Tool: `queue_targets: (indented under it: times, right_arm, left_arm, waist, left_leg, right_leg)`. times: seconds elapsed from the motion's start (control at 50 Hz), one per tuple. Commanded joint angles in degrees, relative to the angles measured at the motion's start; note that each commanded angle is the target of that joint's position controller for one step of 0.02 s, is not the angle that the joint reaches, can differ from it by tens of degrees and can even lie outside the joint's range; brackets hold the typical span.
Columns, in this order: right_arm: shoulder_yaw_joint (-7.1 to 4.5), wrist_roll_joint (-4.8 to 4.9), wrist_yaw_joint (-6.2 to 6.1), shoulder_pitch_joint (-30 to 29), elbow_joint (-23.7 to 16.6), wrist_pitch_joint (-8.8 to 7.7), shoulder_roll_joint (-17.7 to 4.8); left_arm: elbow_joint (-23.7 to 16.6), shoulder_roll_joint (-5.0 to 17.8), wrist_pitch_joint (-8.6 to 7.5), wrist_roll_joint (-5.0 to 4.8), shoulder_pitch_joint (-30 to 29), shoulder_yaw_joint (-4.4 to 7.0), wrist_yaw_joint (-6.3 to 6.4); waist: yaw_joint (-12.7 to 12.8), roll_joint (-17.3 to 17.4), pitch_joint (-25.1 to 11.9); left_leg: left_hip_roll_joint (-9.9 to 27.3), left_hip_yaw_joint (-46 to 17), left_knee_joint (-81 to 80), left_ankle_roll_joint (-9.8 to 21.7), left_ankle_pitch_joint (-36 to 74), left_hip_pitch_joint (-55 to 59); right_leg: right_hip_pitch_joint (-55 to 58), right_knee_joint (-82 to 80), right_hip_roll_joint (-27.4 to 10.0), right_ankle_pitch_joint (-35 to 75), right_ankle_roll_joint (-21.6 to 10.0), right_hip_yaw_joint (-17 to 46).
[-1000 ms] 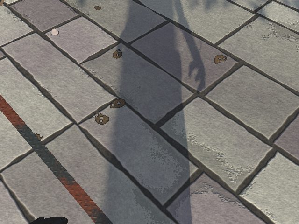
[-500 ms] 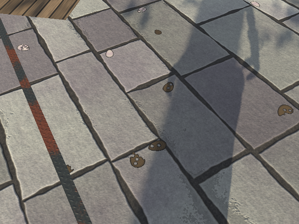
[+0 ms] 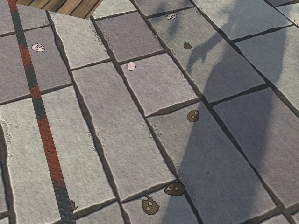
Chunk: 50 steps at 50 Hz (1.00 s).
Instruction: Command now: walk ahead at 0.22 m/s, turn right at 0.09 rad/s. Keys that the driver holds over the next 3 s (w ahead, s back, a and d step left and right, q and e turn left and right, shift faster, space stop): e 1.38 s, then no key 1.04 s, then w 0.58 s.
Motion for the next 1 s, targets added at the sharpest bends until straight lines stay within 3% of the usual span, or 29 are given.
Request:
queue_targets:
  times: [0.02,0.06,0.1,0.12,0.14,0.16,0.18,0.2,0.22,0.24,0.28,0.32,0.38,0.48,0.54,0.56,0.58,0.6,0.62,0.64,0.66,0.68,0.72,0.78,0.84,0.92,0.96,0.98,1.0]
  right_arm:
    - [-2.01,-0.35,-0.52,0.21,-1.52,-0.62,-8.50]
    - [-2.16,-0.33,-0.63,-0.99,-0.66,-0.27,-8.83]
    - [-2.55,0.41,-1.23,-2.74,-0.32,0.60,-9.43]
    - [-2.53,0.84,-1.69,-3.66,-0.49,1.11,-9.11]
    - [-2.42,0.24,-2.12,-1.65,-0.91,1.34,-8.64]
    - [-1.67,-1.11,-2.15,2.94,-2.55,1.04,-6.61]
    - [-0.73,-1.23,-1.55,4.20,-2.69,1.08,-4.85]
    - [-1.27,0.23,-0.98,3.50,-2.27,1.48,-7.74]
    - [-1.45,0.96,-1.06,-0.23,-2.79,2.23,-8.04]
    - [-1.64,0.65,-1.42,-2.51,-2.94,3.01,-7.88]
    - [-1.86,0.15,-2.11,-3.85,-3.78,4.09,-7.24]
    - [-1.60,0.13,-2.40,-2.61,-3.28,3.93,-5.67]
    - [-1.53,0.08,-2.55,-3.10,-2.97,3.48,-5.42]
    - [-2.00,0.59,-1.87,-4.53,-3.48,2.24,-6.04]
    - [-2.70,0.74,-1.20,-0.87,-2.32,1.23,-6.51]
    - [-3.61,-0.06,-1.42,0.68,-2.38,1.20,-9.79]
    - [-4.78,-1.80,-1.70,-0.42,-2.58,1.77,-15.00]
    - [-4.44,-3.15,-1.66,-2.85,-4.02,1.60,-13.14]
    - [-3.49,-2.54,-2.12,-6.19,-5.51,1.44,-10.03]
    - [-3.05,-1.43,-2.38,-8.59,-6.05,1.47,-8.19]
    - [-2.81,-0.44,-2.58,-9.28,-6.26,1.56,-7.45]
    - [-2.52,-0.08,-2.71,-8.85,-6.21,1.74,-7.18]
    - [-2.64,-0.42,-2.92,-6.77,-5.80,2.37,-7.61]
    - [-3.45,-0.52,-3.19,-3.54,-5.00,3.21,-9.44]
    - [-4.38,-0.08,-2.68,-4.60,-5.14,3.58,-11.66]
    - [-4.95,1.32,-1.74,-5.41,-4.57,3.36,-12.60]
    - [-4.76,2.44,-1.63,-5.94,-3.91,3.08,-11.49]
    - [-4.23,1.78,-1.35,-2.72,-2.64,2.76,-9.24]
    - [-2.48,-1.93,-0.89,-3.24,-5.42,2.54,-4.61]
  left_arm:
    - [-2.53,3.33,-0.55,-0.62,-0.06,0.60,-0.92]
    - [-3.18,4.89,-0.52,-0.39,-0.41,1.25,-1.54]
    - [-3.53,6.78,-0.36,0.08,1.54,2.19,-2.07]
    - [-2.55,7.66,-0.32,0.39,5.69,2.85,-2.13]
    - [-2.38,10.98,-0.31,0.51,9.08,4.01,-1.80]
    - [-3.68,15.07,0.02,1.18,10.66,4.68,-1.33]
    - [-3.84,12.06,0.74,1.24,12.53,3.78,-1.04]
    - [-5.07,9.80,1.31,0.41,10.23,3.24,-0.93]
    - [-6.24,8.43,2.08,-0.16,6.87,3.04,-0.59]
    - [-6.71,7.38,2.94,-0.67,4.64,2.60,-0.26]
    - [-7.54,7.78,4.26,-0.25,2.06,2.73,0.42]
    - [-8.15,8.51,5.09,0.39,1.96,3.31,1.04]
    - [-8.74,9.52,5.58,-0.27,2.19,4.04,1.92]
    - [-9.46,9.53,7.03,-0.56,2.02,4.44,2.21]
    - [-9.84,8.86,7.93,-1.41,1.15,4.36,2.41]
    - [-9.96,6.96,8.00,-1.37,2.52,3.81,2.42]
    - [-11.83,5.00,7.61,-1.49,1.71,3.45,2.28]
    - [-11.59,8.64,6.72,-0.45,2.69,4.55,1.99]
    - [-9.92,10.81,6.68,-0.65,4.65,5.51,1.69]
    - [-8.12,10.41,7.25,-0.96,6.38,5.70,1.77]
    - [-7.33,9.11,7.88,-0.85,7.14,5.49,2.05]
    - [-7.35,7.58,8.33,-0.96,6.97,5.02,2.00]
    - [-8.95,5.96,8.50,-1.59,3.98,4.32,1.75]
    - [-11.38,4.74,8.30,-1.69,-0.31,3.54,1.25]
    - [-12.39,4.24,8.29,-1.45,-0.83,3.04,0.41]
    - [-12.48,5.48,8.90,-1.55,0.82,3.74,-0.45]
    - [-11.03,5.64,8.96,-1.41,4.90,4.37,-0.57]
    - [-10.56,8.18,8.86,-1.35,7.23,5.33,-0.02]
    - [-11.63,16.19,8.56,-0.98,9.05,7.05,1.04]
  waist:
    - [-0.48,6.81,-5.72]
    - [0.02,6.85,-5.11]
    - [1.84,6.90,-4.84]
    - [3.99,6.13,-6.06]
    - [4.56,1.38,-9.24]
    - [2.24,-9.06,-15.17]
    - [3.04,-14.29,-21.58]
    - [3.47,-7.37,-21.95]
    - [3.58,-2.95,-17.18]
    - [3.09,0.92,-12.16]
    - [1.31,-1.90,-8.03]
    - [1.19,-5.14,-8.58]
    - [2.05,-5.07,-10.83]
    - [3.15,-6.55,-9.82]
    - [0.76,-6.22,-8.94]
    - [1.01,-1.52,-9.29]
    - [2.88,15.18,-5.90]
    - [2.56,18.31,-6.00]
    - [3.85,13.38,-6.05]
    - [4.70,10.02,-5.36]
    - [4.44,9.12,-5.07]
    - [3.79,9.08,-4.48]
    - [2.10,10.28,-3.99]
    - [-0.72,12.49,-5.48]
    - [-0.94,13.56,-6.56]
    - [0.08,14.16,-6.60]
    - [2.74,12.16,-7.17]
    - [3.00,5.74,-8.47]
    - [1.60,-14.71,-9.67]
  left_leg:
    - [13.88,-0.72,-2.42,6.32,31.25,-2.06]
    - [16.02,-1.25,0.43,5.81,31.04,1.38]
    - [16.81,-1.40,6.43,4.63,33.13,3.89]
    - [15.23,-0.34,12.62,3.19,35.23,3.67]
    - [10.98,2.27,23.31,0.06,29.71,1.20]
    - [2.87,4.92,42.50,-4.58,5.05,-12.83]
    - [-2.36,-0.09,54.52,-6.70,-27.07,-24.11]
    - [1.41,-5.41,59.17,-6.29,-25.19,-26.37]
    - [3.24,-4.70,59.36,-6.24,-21.46,-28.41]
    - [4.95,-3.99,55.33,-6.32,-18.81,-28.69]
    - [5.84,-2.68,45.31,-6.76,-14.46,-23.55]
    - [4.52,-1.49,38.32,-7.80,-13.10,-19.97]
    - [4.34,-2.49,31.23,-8.68,-9.54,-17.45]
    - [3.68,-3.12,21.79,-8.00,-7.81,-14.66]
    - [4.20,-1.81,7.08,-5.54,-0.71,-6.09]
    - [12.14,-7.82,2.76,-2.72,-0.87,-0.69]
    - [23.25,-21.75,-1.78,4.79,2.27,-0.33]
    - [29.59,-28.41,-2.95,10.41,8.09,-3.88]
    - [27.67,-23.53,-1.41,9.68,10.79,-4.45]
    - [23.69,-17.13,0.09,6.79,11.59,-4.21]
    - [21.58,-13.59,1.16,5.27,12.37,-2.43]
    - [20.86,-10.89,1.63,5.34,16.02,-1.94]
    - [19.37,-6.51,1.42,5.97,18.55,0.15]
    - [21.31,-5.25,1.98,7.38,20.43,6.02]
    - [22.76,-2.48,2.20,7.63,22.17,3.83]
    - [24.16,-0.69,4.73,6.52,22.35,2.90]
    - [22.51,2.64,10.38,2.65,18.56,-0.50]
    - [19.64,6.91,18.06,-1.85,10.54,-7.24]
    - [11.86,11.58,36.99,-8.21,-21.34,-25.67]
  right_leg:
    - [12.20,-6.21,2.59,8.92,-1.35,-1.88]
    - [11.04,-7.62,3.10,3.91,-2.94,-1.06]
    - [11.34,-9.53,4.30,-2.04,-4.52,-1.82]
    - [15.80,-12.54,5.71,-0.48,-5.58,-2.90]
    - [23.09,-13.70,3.04,17.28,-7.81,1.58]
    - [37.83,-12.36,-8.07,36.35,-16.48,18.00]
    - [46.52,-16.25,-15.06,37.05,-24.51,32.73]
    - [44.25,-17.62,-13.71,22.06,-23.00,31.43]
    - [38.75,-18.73,-11.01,9.74,-20.34,27.09]
    - [31.43,-21.11,-8.75,1.47,-17.88,23.45]
    - [21.43,-24.27,-4.26,-8.67,-15.25,20.26]
    - [19.60,-24.73,-1.98,-8.47,-14.96,18.32]
    - [20.41,-23.82,-1.74,-10.49,-14.94,19.27]
    - [21.22,-23.09,-1.35,-16.10,-13.82,24.24]
    - [18.93,-19.66,1.53,-16.78,-10.91,24.31]
    - [14.11,-13.76,4.74,-23.34,-8.08,20.96]
    - [3.02,-1.31,13.86,-31.81,-4.63,8.17]
    - [1.95,13.53,12.36,-35.65,-2.01,5.92]
    - [2.59,20.85,10.73,-32.38,-1.03,6.75]
    - [2.60,24.03,10.33,-29.27,-0.02,5.77]
    - [1.14,27.35,9.91,-26.51,0.95,5.17]
    - [0.27,29.62,9.55,-25.38,1.83,4.45]
    - [-0.39,26.47,8.43,-23.07,3.07,1.36]
    - [0.21,17.60,5.87,-23.24,4.15,-0.26]
    - [8.00,8.93,4.52,-24.41,3.20,-3.21]
    - [15.14,-2.72,5.27,-21.55,0.27,-6.12]
    - [24.00,-15.36,7.06,-11.61,-3.14,-7.29]
    - [33.17,-19.50,4.93,-1.55,-5.52,-1.94]
    - [44.48,-17.74,-11.48,24.47,-13.10,20.03]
